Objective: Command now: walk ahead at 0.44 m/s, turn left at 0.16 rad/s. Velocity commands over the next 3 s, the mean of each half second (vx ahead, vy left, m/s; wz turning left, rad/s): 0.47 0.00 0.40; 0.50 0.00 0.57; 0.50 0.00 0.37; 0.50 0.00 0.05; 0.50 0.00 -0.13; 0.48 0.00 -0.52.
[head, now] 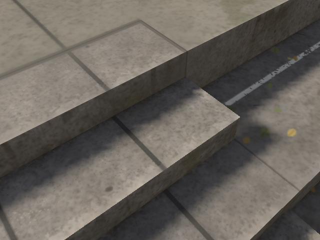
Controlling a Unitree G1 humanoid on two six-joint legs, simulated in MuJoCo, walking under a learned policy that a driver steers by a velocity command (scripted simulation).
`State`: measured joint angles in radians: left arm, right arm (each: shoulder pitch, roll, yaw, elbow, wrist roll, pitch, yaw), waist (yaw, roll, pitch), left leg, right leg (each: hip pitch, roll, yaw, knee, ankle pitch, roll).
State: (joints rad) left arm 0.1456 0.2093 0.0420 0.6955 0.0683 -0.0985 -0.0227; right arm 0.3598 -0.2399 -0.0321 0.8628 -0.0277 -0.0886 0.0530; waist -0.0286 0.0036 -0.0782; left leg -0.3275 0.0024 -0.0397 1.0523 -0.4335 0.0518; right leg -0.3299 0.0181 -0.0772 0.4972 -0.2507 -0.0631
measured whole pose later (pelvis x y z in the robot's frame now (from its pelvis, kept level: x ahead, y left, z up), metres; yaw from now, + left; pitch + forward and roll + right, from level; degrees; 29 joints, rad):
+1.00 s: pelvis +0.52 +0.06 +0.15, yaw +33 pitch +6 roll -1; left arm 0.53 0.18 -0.01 1.13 0.12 -0.03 -0.02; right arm 0.09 -0.17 0.03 0.78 -0.02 -0.03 0.09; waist 0.03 0.01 -0.15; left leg -1.31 -0.01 -0.05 2.18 -0.27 0.27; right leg -0.23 -0.01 -0.15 0.47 -0.34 -0.03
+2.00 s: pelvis +1.00 +0.34 +0.44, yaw +43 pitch +5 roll -1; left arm 0.45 0.16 -0.01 1.11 0.08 -0.10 -0.02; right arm 0.08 -0.21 -0.01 0.91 -0.06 -0.11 0.08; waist 0.04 0.02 -0.12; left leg -1.09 0.04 -0.14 1.49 0.09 0.12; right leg -0.32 0.06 -0.12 0.56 -0.34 -0.09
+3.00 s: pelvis +1.41 +0.68 +0.43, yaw +20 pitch +2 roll +1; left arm 0.11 0.24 0.10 0.80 -0.01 -0.04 -0.02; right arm 0.15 -0.25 -0.08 0.90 0.02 -0.12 -0.03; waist 0.01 0.00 0.07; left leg -0.37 0.05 0.00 1.31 -0.43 -0.03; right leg -0.44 0.07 -0.04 0.57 -0.17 -0.10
